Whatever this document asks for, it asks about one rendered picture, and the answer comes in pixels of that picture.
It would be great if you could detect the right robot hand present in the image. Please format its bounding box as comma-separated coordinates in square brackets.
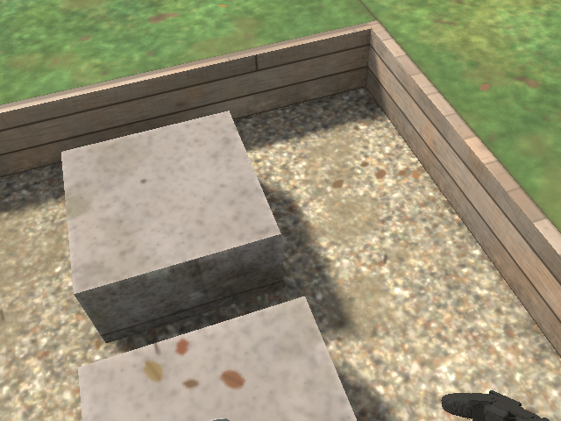
[441, 390, 550, 421]

